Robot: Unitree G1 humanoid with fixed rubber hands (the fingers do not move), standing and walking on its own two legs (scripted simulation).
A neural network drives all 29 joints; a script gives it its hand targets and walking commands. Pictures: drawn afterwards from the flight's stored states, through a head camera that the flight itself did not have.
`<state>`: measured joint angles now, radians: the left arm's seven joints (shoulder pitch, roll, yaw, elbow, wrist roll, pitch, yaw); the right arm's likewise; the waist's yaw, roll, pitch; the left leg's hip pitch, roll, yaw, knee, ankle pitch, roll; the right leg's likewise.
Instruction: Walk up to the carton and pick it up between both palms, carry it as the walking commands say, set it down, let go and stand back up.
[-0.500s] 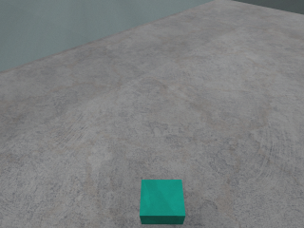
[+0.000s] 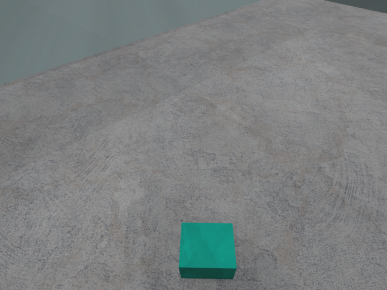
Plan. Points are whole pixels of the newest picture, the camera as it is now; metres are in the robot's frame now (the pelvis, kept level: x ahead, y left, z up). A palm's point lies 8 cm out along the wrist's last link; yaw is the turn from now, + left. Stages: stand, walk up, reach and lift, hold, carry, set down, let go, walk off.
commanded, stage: stand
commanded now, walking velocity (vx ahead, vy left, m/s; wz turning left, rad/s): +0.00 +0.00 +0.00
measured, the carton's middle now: (206, 250) +0.47 -0.02 -0.69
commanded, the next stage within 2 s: reach and lift in 0.08 s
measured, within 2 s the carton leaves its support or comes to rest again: neither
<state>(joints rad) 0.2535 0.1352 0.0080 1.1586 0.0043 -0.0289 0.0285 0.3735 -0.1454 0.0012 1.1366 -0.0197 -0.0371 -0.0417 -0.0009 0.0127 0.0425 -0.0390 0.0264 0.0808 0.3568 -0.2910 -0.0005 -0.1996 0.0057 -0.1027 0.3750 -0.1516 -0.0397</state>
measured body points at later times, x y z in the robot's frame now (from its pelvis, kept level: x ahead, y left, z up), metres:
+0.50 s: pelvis -0.02 -0.01 -0.03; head +0.10 -0.01 +0.41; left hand +0.13 +0.21 -0.17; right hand +0.10 -0.23 -0.16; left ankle -0.06 +0.12 -0.74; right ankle +0.03 -0.10 -0.74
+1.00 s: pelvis -0.08 -0.01 -0.08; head +0.09 -0.02 +0.34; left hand +0.23 +0.21 -0.19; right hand +0.21 -0.25 -0.19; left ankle -0.06 +0.12 -0.74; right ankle +0.03 -0.10 -0.74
